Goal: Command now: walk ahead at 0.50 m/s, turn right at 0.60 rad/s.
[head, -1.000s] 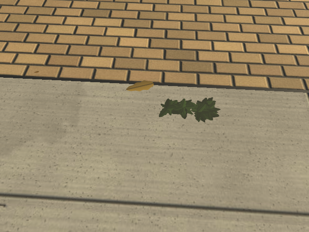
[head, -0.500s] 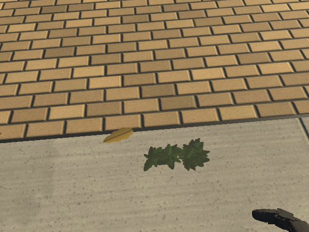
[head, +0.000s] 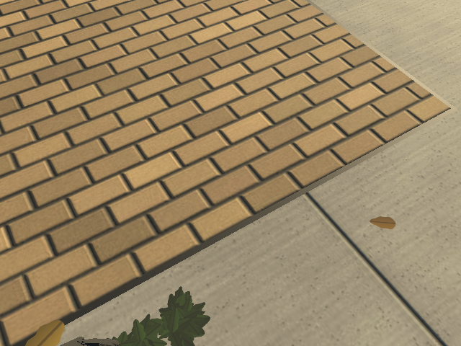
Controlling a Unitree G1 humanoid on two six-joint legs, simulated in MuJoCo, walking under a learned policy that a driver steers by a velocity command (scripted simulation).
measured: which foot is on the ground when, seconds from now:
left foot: down 0.00-0.12, up 0.14-0.64, down 0.66-1.00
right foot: up 0.00-0.08, down 0.10-0.66, up 0.68-1.00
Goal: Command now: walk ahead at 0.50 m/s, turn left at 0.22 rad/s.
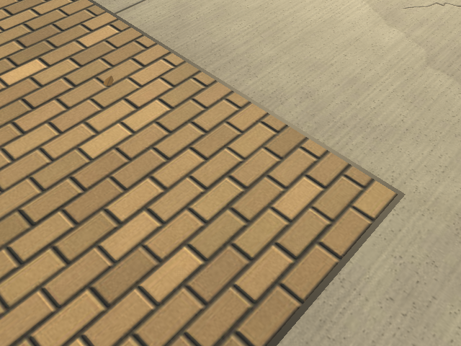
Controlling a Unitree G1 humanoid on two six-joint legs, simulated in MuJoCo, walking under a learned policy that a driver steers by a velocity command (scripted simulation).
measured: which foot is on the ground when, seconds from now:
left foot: down 0.00-0.18, up 0.20-0.70, down 0.72-1.00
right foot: up 0.00-0.16, down 0.18-0.70, up 0.72-1.00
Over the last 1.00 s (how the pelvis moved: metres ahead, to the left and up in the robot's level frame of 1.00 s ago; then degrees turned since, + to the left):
0.56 -0.08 0.01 -16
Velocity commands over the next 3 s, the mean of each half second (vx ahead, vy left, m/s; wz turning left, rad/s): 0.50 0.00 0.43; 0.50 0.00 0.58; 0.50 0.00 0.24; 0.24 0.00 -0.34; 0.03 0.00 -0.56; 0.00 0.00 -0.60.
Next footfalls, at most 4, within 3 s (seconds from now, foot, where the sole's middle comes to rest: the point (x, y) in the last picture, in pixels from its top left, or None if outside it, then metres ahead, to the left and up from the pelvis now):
0.18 right None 0.26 -0.12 -0.78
0.72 left None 0.46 0.16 -0.78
1.24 right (163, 245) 0.82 0.19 -0.78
1.74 left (74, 227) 0.89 0.49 -0.78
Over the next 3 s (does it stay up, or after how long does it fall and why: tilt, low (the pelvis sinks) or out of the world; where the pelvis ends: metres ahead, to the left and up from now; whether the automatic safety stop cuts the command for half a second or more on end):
stays up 0.82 0.35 0.00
